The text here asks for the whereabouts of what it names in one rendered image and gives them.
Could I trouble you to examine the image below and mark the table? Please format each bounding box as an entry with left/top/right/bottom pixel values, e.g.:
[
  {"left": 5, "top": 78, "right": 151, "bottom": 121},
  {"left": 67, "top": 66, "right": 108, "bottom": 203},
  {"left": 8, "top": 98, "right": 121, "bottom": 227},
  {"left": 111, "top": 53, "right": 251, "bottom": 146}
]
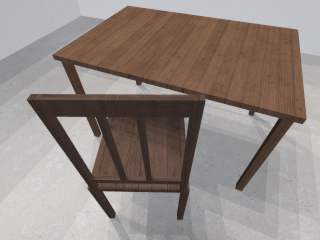
[{"left": 52, "top": 6, "right": 307, "bottom": 191}]

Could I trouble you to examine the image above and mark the chair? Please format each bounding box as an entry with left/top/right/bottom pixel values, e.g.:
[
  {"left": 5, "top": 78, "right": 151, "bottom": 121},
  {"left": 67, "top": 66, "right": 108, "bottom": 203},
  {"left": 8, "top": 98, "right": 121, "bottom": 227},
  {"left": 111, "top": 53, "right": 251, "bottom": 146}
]
[{"left": 27, "top": 94, "right": 206, "bottom": 220}]

